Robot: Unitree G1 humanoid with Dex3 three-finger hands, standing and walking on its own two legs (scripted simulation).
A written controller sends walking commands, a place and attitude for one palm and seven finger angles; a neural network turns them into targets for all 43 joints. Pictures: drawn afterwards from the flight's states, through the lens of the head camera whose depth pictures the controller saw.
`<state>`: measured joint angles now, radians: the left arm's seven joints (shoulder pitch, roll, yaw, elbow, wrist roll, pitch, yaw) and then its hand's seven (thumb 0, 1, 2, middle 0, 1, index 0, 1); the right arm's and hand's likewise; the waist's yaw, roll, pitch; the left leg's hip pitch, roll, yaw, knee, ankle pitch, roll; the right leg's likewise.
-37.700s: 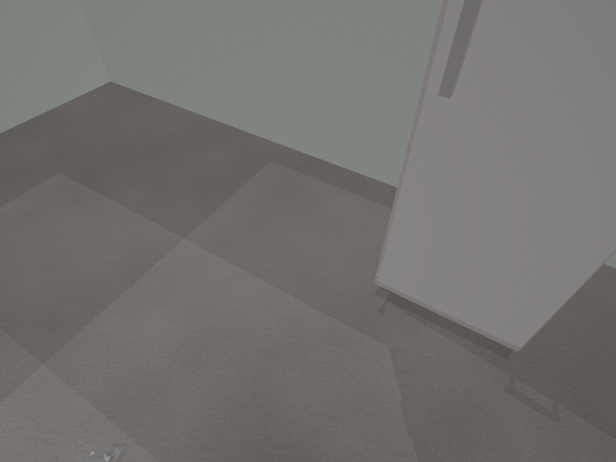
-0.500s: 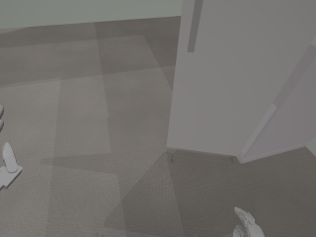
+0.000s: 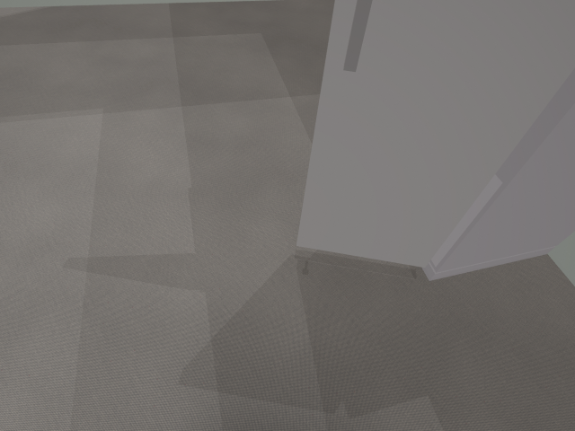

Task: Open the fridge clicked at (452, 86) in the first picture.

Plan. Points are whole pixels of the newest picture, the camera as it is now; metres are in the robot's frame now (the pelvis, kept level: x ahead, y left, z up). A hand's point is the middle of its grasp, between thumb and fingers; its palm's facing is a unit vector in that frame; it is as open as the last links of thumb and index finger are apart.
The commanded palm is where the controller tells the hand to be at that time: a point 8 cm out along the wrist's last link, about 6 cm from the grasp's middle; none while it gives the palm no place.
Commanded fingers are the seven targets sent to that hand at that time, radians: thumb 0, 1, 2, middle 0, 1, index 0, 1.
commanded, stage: let the arm hang, fingers relaxed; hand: left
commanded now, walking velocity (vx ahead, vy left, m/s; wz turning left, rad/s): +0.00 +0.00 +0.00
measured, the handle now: out of the picture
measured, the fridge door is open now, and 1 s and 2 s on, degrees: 66 66 66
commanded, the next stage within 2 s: look to check the result in 0.66 s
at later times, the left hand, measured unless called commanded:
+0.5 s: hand (119, 424) +0.14 +0.25 -0.13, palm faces -0.03 -0.93 -0.36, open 7.4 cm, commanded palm none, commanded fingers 0.00 0.90 0.90 -0.20 -0.30 -0.20 -0.30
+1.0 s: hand out of the picture +0.13 +0.23 -0.15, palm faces -0.03 -0.94 -0.33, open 7.4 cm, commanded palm none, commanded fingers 0.00 0.90 0.90 -0.20 -0.30 -0.20 -0.30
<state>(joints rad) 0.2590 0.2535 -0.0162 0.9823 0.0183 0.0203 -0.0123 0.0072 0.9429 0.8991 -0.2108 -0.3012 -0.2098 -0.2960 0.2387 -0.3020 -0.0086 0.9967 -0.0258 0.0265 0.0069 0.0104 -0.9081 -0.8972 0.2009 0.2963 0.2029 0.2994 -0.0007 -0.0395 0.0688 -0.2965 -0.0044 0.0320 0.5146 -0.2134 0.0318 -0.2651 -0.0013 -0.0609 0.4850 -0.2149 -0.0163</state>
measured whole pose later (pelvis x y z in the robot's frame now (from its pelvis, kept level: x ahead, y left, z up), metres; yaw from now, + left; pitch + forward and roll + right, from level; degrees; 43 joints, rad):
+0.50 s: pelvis +0.03 +0.00 +0.01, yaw -1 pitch -1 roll +0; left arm 0.07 0.33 0.00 1.11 0.01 -0.02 0.00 0.00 0.91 0.90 -0.20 -0.30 -0.20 -0.29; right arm 0.11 -0.32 0.00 1.11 -0.02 -0.01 0.01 0.01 -0.91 -0.90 0.20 0.30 0.20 0.30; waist 0.00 0.03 0.01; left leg -0.14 -0.02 0.05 0.34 -0.18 0.03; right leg -0.14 -0.01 -0.04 0.35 -0.20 0.00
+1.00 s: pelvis +0.06 -0.02 +0.01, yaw -1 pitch -1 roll +0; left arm 0.12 0.32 0.01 1.14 0.01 -0.02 0.00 0.01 0.91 0.90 -0.20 -0.30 -0.20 -0.30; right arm 0.11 -0.34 0.00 1.13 -0.02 0.00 -0.01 0.01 -0.91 -0.90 0.20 0.30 0.20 0.30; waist 0.00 0.01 0.04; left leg -0.10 0.00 0.04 0.30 -0.20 0.01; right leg -0.09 0.01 -0.05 0.30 -0.21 -0.03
